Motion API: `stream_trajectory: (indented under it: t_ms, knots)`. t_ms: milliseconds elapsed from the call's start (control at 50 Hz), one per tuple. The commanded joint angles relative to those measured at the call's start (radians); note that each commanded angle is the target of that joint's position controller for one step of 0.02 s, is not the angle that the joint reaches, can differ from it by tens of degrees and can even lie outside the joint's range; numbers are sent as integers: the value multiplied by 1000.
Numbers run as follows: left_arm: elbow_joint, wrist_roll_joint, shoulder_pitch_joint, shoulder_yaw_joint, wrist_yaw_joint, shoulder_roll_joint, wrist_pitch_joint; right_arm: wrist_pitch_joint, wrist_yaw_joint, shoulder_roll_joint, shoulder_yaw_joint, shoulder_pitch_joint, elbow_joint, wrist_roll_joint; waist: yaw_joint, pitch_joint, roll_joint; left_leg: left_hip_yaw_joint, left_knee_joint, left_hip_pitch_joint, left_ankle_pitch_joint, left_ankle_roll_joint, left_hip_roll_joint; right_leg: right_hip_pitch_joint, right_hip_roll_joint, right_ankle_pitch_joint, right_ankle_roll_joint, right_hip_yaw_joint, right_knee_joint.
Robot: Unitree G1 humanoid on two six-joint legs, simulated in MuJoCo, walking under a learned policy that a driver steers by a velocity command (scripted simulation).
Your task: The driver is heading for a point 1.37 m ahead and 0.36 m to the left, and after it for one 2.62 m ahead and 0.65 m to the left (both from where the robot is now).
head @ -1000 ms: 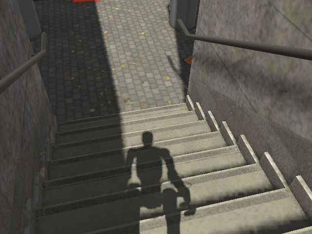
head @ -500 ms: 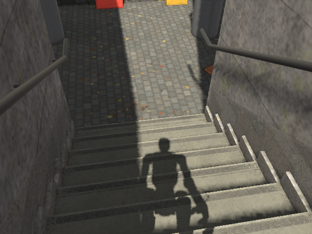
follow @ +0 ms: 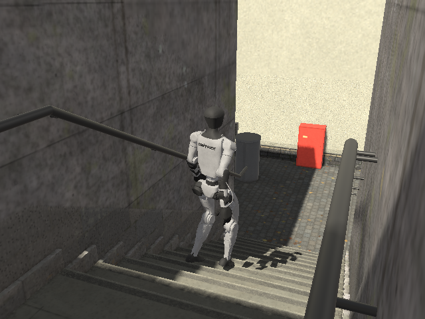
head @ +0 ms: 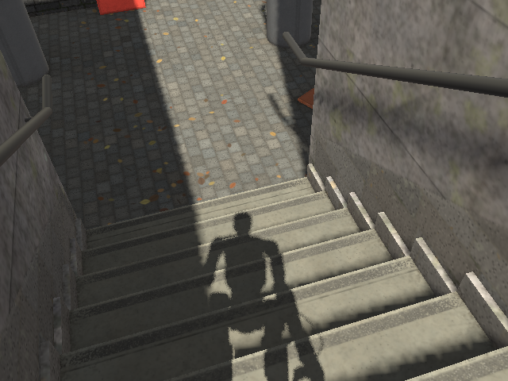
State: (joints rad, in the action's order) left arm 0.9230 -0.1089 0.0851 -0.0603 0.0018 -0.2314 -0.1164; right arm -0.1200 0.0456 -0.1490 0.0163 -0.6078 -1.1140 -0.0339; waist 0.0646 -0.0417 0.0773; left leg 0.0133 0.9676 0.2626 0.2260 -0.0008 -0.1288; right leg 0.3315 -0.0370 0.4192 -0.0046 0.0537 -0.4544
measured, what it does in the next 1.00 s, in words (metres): goes down: right foot 0.14 m lower, then left foot 0.15 m lower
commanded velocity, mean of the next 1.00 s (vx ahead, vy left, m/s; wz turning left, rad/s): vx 0.41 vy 0.00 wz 0.00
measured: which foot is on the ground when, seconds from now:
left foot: up 0.00-0.54, down 0.56-1.00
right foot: up 0.00-0.00, down 0.02-0.58, up 0.60-1.00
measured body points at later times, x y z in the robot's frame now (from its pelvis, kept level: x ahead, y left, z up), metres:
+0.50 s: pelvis +0.22 +0.03 -0.14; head +0.22 +0.03 +0.31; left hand +0.08 +0.23 -0.29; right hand +0.36 -0.19 -0.27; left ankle +0.33 +0.16 -0.87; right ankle +0.08 -0.04 -0.80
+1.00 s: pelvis +0.49 +0.03 -0.30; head +0.50 +0.02 +0.15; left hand +0.67 +0.24 -0.41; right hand +0.36 -0.17 -0.45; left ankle +0.30 +0.13 -0.95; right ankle +0.66 -0.09 -1.02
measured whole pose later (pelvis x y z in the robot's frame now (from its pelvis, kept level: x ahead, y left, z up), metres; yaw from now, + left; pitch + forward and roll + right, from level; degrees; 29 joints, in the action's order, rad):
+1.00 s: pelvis +0.49 +0.03 -0.30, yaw +1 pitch +0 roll +4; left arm 0.89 -0.10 0.06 0.01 -0.07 -0.22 -0.05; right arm -0.10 -0.02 -0.15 -0.02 -0.56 -1.11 -0.06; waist 0.11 0.00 0.06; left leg -0.11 0.93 0.11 0.82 0.02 -0.06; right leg 0.52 -0.10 0.35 0.07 -0.03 -0.48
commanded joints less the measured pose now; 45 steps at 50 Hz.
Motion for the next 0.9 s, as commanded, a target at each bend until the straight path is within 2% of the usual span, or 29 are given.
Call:
stream_trajectory:
  t_ms: [20, 40, 60, 100, 120, 160, 180, 240, 280, 300, 400, 420, 440, 480, 500, 520, 560, 580, 600, 620, 640, 660, 680, 740, 760, 800, 860, 880, 900]
  knots:
    - [393, -74, 1264, -32, -32, -104, -10, -71, -93, -173, 40, 492, 262, -21, -582, -9, 236, 280, 399, 898, 325, 52, -109, -993, -115, -88, 54, -76, -144]
    - [187, 100, 552, -14, 3, -190, 41, -3, -51, -117, 55, 210, 200, 77, -162, 2, 107, 147, 530, 772, 377, 78, -62, -656, -218, 40, 34, -167, -94]
    - [70, 124, 289, -7, -5, -138, 47, 34, -29, -93, 35, -8, 144, 86, -18, -5, 51, 148, 380, 669, 225, 90, -2, -509, -232, 96, 55, -176, -4]
    - [51, 115, 212, 8, -2, -96, 33, 129, -2, -78, 27, -131, 53, -31, 44, 91, 57, 108, 395, 450, 114, 52, 70, -250, -279, 7, 213, -282, 42]
    - [70, 93, 232, -8, 8, -140, 23, 154, 12, -94, 31, -54, 88, -39, 31, 65, 154, 111, 344, 475, 42, 31, 112, -104, -359, -187, 311, -421, 88]
    - [101, 78, 281, 1, 2, -70, 6, 158, 3, -155, 59, 84, 87, -2, 29, -39, -88, 172, 218, 476, -184, 39, 145, 18, -260, -402, 274, -340, 51]
    - [97, -81, 324, 59, -50, 47, -7, 99, -53, -14, -23, 10, 81, -74, -70, -181, -244, 383, 158, 574, -419, 29, 203, 127, -351, -569, 390, -437, 150]
    - [203, -27, 487, 68, -53, 30, -17, 67, -62, -123, 0, 156, 108, -54, -102, -67, -133, 350, -113, 694, -627, 22, 137, -96, -220, -666, 369, -352, 2]
    - [231, -17, 552, 80, -44, 27, -8, 66, -59, -118, 2, 271, 130, -51, -127, -30, -68, 245, -161, 628, -684, 1, 132, -66, -153, -737, 326, -277, -70]
    - [163, 165, 348, 33, 1, -100, 1, 84, -47, -185, 29, 425, 225, 21, -60, -11, -16, 68, -210, 349, -645, 19, 110, 105, -75, -703, 213, -191, -61]
    - [197, 84, 480, 34, 31, -43, 16, 112, -59, -90, 6, 512, 188, 2, -150, -151, 1, -28, -292, 325, -533, 18, 119, 62, -63, -743, 192, -198, -202]
    - [244, -21, 642, 108, -16, 115, -12, 105, -83, -56, -32, 513, 230, -117, -152, -177, -59, 191, -446, 478, -445, 27, 271, -61, -229, -861, 285, -375, -203]
    - [249, 5, 666, 97, -23, 96, -18, 103, -82, -68, -25, 549, 241, -112, -177, -171, -39, 180, -508, 578, -383, 27, 276, -218, -256, -833, 336, -453, -214]
    - [235, 32, 636, 78, -24, 5, -3, 87, -93, -61, -35, 621, 262, -72, -202, -111, -106, 84, -617, 438, -345, 24, 247, -197, -213, -724, 333, -414, -252]
    - [190, 69, 486, 22, 25, -112, 20, 74, -70, -143, 3, 625, 253, 78, -236, -160, -19, -151, -529, 211, -546, 7, 104, 0, -62, -542, 228, -161, -393]
    - [209, 78, 546, 35, 31, -77, 31, 63, -67, -105, -16, 541, 217, 82, -222, -94, -57, -193, -494, 12, -513, 16, 62, 92, -35, -521, 200, -139, -465]
    - [251, 101, 557, 37, 37, -62, 49, 60, -62, -111, 0, 146, 70, 30, -30, -3, -113, -204, -616, -354, -609, 62, 78, 148, 31, -411, 185, -27, -862]
    - [298, -37, 757, 99, -122, 59, 53, 66, -106, -277, 43, -100, 53, -72, 54, 236, -349, 98, -527, -932, -795, 243, 313, 487, 20, -714, 119, -175, -1060]
    - [268, 37, 753, 75, -166, 26, 32, 75, -133, -330, 76, -178, 25, -91, 101, 370, -287, 218, -293, -1077, -1093, 429, 535, 652, 81, -1205, 118, -168, -1594]
    - [172, 87, 586, 53, -160, -43, 10, 80, -128, -325, 84, -164, 13, -123, 116, 250, -132, 239, -362, -954, -942, 387, 538, 827, 58, -1112, 117, -199, -1615]
    - [83, 93, 449, 42, -146, -75, -9, 69, -130, -316, 82, -21, 47, -101, 69, 134, -89, 332, -474, -785, -597, 403, 579, 963, 0, -992, 91, -168, -1559]
    - [49, 107, 240, -5, -13, -156, 27, 89, -68, -244, 64, 76, 57, 51, 25, 90, -96, 307, -529, -580, -379, 383, 583, 881, -3, -987, 62, -103, -1370]
    - [51, 78, 217, -10, 30, -144, 52, 72, -44, -148, 22, 156, 86, 64, -12, -43, -23, 243, -554, -346, -349, 323, 525, 807, -19, -906, 46, -169, -1225]
    - [78, 74, 235, 16, 7, 14, 82, 22, -21, -183, 19, 305, 118, 32, -138, -158, -111, 27, -699, 276, -278, 228, 295, 230, -42, -504, 25, -50, -498]
    - [88, -40, 298, 89, -72, 173, 60, -6, -79, -125, -5, 221, 111, -87, -101, -86, -197, 14, -674, 293, -217, 293, 307, 211, -92, -291, 74, -103, -618]
    - [122, -59, 483, 76, -110, 69, 41, -13, -99, -134, -5, 242, 124, -119, -163, -47, -99, 52, -522, 327, -283, 318, 333, 176, -51, -273, 75, -84, -713]
    - [-12, 8, 14, 85, -71, -12, 25, -21, -32, -25, -41, -87, -5, -55, 48, -61, -61, 143, -332, -250, -123, 249, 331, 697, -157, 104, 36, -182, -115]
    - [-56, 114, -89, 34, -39, -108, 22, -3, -23, -143, -12, 97, 60, 92, 24, -39, -46, 106, -385, 31, -38, 208, 255, 310, -49, 178, 34, -24, -92]
    - [-50, 127, -66, 42, -35, -74, 34, 12, -23, -190, -4, 129, 76, 98, 16, -20, -65, 112, -386, 159, -22, 199, 254, 123, -19, 130, 35, -22, -115]
Keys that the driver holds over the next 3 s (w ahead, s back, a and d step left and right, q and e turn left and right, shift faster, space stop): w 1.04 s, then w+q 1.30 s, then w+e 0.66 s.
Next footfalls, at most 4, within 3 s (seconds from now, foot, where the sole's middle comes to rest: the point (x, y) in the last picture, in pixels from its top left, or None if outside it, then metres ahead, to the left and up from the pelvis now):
0.02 right None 0.12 -0.04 -0.83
0.56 left None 0.34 0.13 -0.98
1.06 right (287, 380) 0.68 -0.10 -1.14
1.62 left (203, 339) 0.92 0.20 -1.29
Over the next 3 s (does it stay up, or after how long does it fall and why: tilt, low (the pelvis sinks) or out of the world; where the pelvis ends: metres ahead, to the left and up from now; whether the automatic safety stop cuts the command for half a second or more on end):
stays up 1.49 0.34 -0.87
